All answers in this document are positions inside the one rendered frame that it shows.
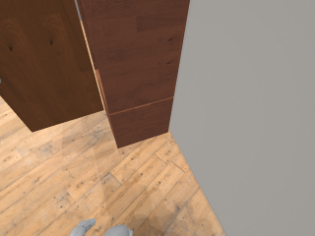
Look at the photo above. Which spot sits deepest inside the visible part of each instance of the cupboard door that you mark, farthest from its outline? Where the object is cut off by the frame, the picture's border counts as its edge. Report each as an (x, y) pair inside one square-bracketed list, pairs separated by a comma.
[(46, 72)]

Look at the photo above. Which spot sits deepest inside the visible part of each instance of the left robot hand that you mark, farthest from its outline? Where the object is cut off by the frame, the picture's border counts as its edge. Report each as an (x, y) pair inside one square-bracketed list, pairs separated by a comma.
[(83, 227)]

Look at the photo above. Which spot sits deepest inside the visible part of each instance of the left robot thigh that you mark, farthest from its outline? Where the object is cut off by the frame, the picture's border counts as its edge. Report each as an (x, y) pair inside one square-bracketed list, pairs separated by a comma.
[(119, 230)]

